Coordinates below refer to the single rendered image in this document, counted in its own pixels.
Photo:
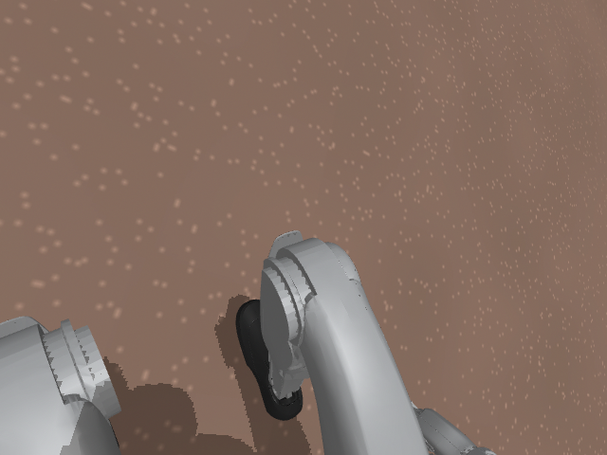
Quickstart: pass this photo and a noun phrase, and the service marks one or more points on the right robot foot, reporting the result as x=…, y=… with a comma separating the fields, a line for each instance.
x=248, y=327

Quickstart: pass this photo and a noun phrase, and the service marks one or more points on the right robot hand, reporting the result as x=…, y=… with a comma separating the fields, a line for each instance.
x=441, y=436

